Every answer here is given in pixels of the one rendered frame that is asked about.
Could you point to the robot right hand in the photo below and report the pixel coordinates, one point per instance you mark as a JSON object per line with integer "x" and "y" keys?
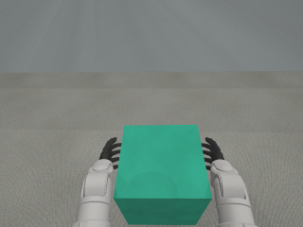
{"x": 214, "y": 153}

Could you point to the carton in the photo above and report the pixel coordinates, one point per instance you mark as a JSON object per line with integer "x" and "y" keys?
{"x": 161, "y": 175}

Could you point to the robot left hand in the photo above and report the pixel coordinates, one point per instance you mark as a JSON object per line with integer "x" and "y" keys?
{"x": 107, "y": 152}

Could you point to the robot left forearm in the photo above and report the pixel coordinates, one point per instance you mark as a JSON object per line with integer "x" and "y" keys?
{"x": 96, "y": 196}

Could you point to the robot right forearm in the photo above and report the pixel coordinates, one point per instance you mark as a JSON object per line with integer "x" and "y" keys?
{"x": 231, "y": 197}

